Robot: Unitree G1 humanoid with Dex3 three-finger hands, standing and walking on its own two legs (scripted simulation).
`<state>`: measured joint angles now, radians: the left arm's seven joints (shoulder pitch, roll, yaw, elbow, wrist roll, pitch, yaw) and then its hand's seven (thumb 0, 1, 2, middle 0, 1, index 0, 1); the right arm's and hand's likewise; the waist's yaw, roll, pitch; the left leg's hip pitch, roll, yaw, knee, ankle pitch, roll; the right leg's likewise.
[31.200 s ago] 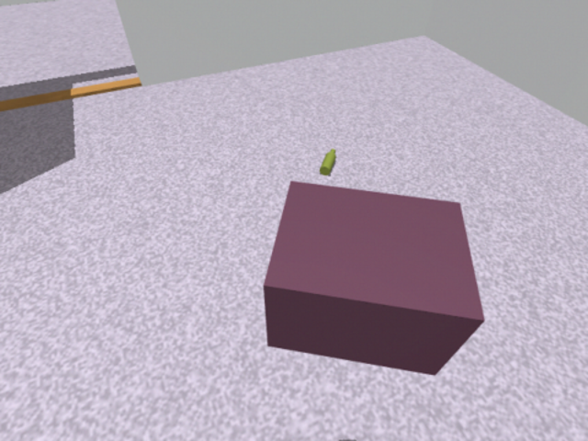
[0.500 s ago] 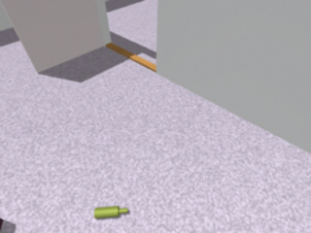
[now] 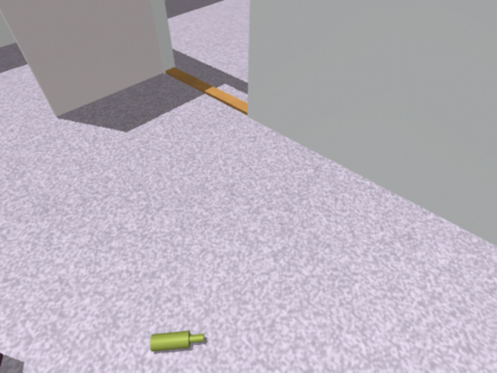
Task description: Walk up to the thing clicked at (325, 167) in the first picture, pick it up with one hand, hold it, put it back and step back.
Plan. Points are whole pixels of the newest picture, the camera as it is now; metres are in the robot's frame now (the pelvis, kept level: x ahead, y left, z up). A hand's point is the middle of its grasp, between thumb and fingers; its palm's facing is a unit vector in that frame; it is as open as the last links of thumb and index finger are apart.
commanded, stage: walk up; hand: left
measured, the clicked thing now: (178, 340) +0.40 +0.25 -0.75
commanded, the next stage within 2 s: stand in 0.20 s
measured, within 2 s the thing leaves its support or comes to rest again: neither
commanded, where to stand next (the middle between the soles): +0.02 +0.00 m, yaw +1 degrees
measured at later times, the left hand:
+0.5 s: hand out of the picture +0.08 +0.25 -0.16, palm faces -0.03 -0.94 -0.34, open 7.3 cm
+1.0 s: hand out of the picture +0.07 +0.25 -0.15, palm faces -0.04 -0.94 -0.35, open 7.3 cm
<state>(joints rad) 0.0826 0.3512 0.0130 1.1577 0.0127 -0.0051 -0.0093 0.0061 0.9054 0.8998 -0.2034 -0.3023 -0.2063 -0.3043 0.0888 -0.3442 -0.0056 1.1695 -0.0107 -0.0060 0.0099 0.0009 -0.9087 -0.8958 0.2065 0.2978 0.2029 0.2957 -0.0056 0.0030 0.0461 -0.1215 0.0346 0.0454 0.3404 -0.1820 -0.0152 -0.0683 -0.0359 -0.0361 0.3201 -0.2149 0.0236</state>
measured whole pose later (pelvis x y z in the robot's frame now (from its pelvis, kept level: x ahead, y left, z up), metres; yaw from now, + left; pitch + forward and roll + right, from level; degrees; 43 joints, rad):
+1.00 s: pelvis -0.01 -0.01 +0.00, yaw +0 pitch -2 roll +0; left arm 0.11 0.36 0.00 1.13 0.01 -0.01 -0.01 0.01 0.91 0.90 -0.20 -0.30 -0.21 -0.30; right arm 0.09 -0.34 0.00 1.16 -0.02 0.00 0.01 0.00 -0.91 -0.90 0.21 0.30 0.20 0.30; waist -0.01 0.00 0.04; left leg -0.12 0.04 0.05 0.30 -0.15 -0.03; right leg -0.08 -0.03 -0.03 0.30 -0.19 0.01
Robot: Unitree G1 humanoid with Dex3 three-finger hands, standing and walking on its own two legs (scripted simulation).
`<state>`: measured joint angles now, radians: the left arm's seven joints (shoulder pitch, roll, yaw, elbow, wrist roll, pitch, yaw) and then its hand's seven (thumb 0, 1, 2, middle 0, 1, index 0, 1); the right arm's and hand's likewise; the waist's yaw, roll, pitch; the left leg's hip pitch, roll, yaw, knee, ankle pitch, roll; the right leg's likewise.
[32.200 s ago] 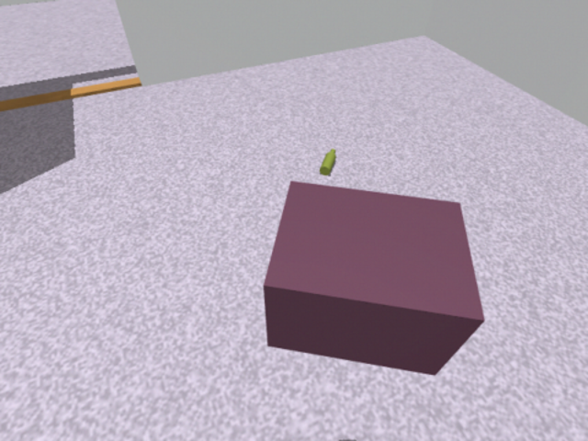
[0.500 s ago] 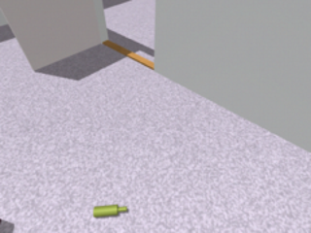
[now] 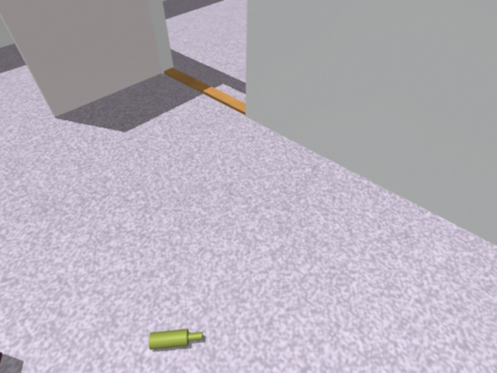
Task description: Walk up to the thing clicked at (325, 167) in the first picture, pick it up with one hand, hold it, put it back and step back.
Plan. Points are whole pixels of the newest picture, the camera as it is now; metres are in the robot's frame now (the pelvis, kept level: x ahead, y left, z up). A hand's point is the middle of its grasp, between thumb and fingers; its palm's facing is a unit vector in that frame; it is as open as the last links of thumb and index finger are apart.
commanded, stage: stand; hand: left
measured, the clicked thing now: (176, 338) +0.41 +0.26 -0.75
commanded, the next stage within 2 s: none
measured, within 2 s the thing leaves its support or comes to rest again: neither
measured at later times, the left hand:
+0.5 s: hand out of the picture +0.08 +0.25 -0.16, palm faces -0.04 -0.94 -0.34, open 7.3 cm
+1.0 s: hand out of the picture +0.08 +0.26 -0.16, palm faces -0.03 -0.94 -0.35, open 7.3 cm
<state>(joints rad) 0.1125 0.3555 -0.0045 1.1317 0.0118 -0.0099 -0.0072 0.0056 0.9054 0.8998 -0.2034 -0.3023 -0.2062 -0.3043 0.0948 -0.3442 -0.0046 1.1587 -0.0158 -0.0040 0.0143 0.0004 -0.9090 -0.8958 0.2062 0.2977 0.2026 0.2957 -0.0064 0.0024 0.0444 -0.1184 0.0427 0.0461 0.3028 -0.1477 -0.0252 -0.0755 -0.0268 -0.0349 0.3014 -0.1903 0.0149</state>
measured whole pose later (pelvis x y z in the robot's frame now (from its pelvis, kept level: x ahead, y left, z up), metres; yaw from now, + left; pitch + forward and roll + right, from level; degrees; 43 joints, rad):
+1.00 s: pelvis +0.01 +0.00 +0.00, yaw +0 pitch -2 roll +0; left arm 0.12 0.36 0.00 1.12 0.01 -0.01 -0.01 0.01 0.91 0.90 -0.20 -0.30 -0.21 -0.30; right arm 0.10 -0.34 0.00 1.14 -0.01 0.00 0.01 0.00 -0.91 -0.90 0.21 0.30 0.20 0.30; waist 0.00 0.00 0.05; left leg -0.10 0.04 0.05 0.30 -0.16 -0.03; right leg -0.06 -0.03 -0.03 0.29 -0.20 0.02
